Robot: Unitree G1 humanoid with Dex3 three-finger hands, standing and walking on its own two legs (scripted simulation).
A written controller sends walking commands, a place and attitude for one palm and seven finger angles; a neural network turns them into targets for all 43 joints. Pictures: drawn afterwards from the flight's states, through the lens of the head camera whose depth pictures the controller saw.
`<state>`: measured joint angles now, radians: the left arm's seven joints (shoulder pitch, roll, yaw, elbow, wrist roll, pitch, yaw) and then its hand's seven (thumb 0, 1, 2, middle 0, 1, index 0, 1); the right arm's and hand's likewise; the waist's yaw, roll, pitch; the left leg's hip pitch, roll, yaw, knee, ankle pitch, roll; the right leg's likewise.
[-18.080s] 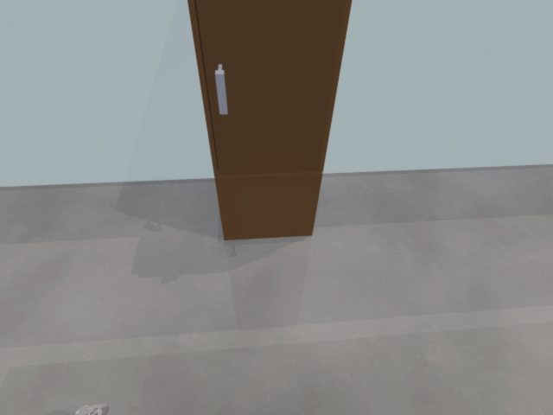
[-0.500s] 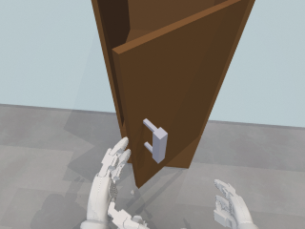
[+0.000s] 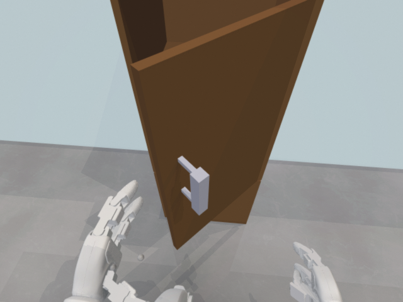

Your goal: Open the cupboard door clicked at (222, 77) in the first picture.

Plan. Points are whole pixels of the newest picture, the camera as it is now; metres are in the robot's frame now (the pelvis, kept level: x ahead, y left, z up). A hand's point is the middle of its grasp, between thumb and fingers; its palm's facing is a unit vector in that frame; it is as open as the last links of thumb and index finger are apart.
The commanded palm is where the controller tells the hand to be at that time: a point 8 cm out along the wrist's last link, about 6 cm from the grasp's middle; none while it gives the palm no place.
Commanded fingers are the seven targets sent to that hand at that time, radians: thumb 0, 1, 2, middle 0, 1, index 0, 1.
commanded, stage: draw the hand back to the body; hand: left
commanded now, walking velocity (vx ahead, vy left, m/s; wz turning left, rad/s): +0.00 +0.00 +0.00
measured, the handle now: (192, 185) +0.32 +0.04 +0.08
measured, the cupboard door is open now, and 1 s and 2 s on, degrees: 47 47 47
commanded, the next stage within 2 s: step back with the hand held close in 1.42 s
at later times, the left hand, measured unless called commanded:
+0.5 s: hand (77, 243) +0.18 +0.18 +0.15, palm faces +0.15 -0.96 -0.24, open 15.2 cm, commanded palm +0.15 +0.24 +0.18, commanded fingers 0.00 -0.01 0.51 -0.17 -0.30 -0.17 -0.30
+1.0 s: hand out of the picture +0.21 +0.27 +0.23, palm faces +0.40 -0.84 -0.38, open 9.5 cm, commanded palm +0.16 +0.32 +0.25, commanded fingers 0.00 0.87 0.88 -0.20 -0.30 -0.20 -0.30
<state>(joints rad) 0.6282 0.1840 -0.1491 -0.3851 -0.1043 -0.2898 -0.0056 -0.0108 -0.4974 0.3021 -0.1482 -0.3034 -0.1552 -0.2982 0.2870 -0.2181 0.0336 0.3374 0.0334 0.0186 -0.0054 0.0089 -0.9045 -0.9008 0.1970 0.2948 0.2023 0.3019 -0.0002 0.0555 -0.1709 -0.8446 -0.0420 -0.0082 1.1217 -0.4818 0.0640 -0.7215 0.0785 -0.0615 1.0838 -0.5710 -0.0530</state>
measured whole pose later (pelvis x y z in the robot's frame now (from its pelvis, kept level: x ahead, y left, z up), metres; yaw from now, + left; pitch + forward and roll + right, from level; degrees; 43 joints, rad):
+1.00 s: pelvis +0.03 +0.02 +0.08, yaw +0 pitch -1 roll -2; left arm 0.53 0.37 0.29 -0.47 -0.08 -0.04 0.12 0.01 0.53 0.74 -0.19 -0.30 -0.20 -0.30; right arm 0.21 -0.23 0.06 0.56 0.02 -0.06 -0.07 0.01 -0.90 -0.90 0.20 0.30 0.20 0.30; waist 0.06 0.05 -0.05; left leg -0.24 -0.08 0.01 0.51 -0.26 0.09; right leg -0.12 0.04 0.00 0.45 -0.31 -0.01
